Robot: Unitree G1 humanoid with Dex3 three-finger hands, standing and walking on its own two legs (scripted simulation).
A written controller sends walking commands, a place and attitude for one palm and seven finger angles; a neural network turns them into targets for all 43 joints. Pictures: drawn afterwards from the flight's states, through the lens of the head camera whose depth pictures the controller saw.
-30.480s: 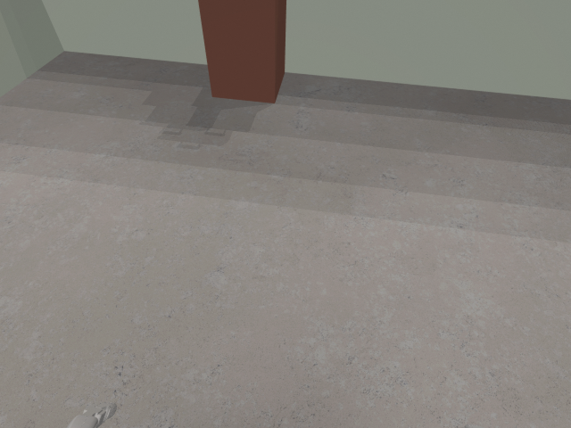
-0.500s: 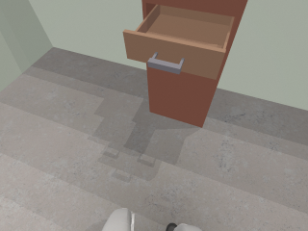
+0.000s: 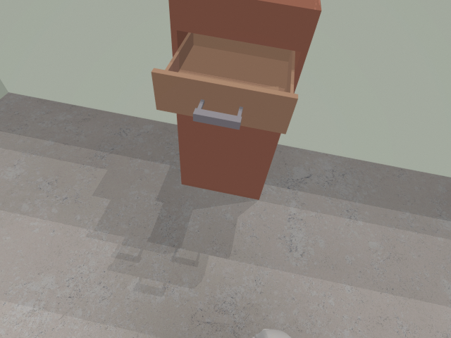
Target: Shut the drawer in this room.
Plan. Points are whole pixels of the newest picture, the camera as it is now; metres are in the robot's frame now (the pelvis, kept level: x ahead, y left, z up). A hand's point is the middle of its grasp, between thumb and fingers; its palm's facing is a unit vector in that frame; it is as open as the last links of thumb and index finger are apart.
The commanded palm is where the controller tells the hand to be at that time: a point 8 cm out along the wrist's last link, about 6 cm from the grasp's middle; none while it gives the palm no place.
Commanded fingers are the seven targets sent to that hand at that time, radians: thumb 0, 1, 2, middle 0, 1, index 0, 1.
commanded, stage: take the last steps up to it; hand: left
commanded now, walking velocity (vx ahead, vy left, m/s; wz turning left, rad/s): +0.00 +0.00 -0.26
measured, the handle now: (219, 113) +0.65 +0.08 +0.00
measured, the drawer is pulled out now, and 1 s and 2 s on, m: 0.24 0.24 0.24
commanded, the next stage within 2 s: come to a stop and stand still in 1.06 s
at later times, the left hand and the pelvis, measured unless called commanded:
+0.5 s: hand out of the picture +0.06 +0.12 -0.16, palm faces -0.05 -0.97 -0.24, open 7.2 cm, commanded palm none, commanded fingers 0.00 0.90 0.90 -0.20 -0.30 -0.20 -0.30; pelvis +0.04 -0.07 +0.00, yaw -5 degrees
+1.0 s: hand (165, 299) +0.22 +0.14 -0.18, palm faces -0.05 -0.98 -0.17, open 7.4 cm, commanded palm none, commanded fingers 0.00 0.90 0.90 -0.20 -0.30 -0.20 -0.30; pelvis +0.18 -0.03 +0.00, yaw -7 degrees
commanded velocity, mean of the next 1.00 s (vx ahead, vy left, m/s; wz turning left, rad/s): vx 0.26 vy -0.02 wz -0.04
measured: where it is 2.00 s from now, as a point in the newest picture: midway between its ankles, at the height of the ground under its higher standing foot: outside the picture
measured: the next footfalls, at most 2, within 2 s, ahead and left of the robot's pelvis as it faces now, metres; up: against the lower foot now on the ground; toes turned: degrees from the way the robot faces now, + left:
right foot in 0.24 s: +0.01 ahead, -0.14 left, +0.00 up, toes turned -11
left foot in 0.76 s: +0.24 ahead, +0.06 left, +0.00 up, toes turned +3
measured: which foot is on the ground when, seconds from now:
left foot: down 0.00-0.24, up 0.26-0.74, down 0.76-1.00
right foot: up 0.00-0.22, down 0.24-0.76, up 0.78-1.00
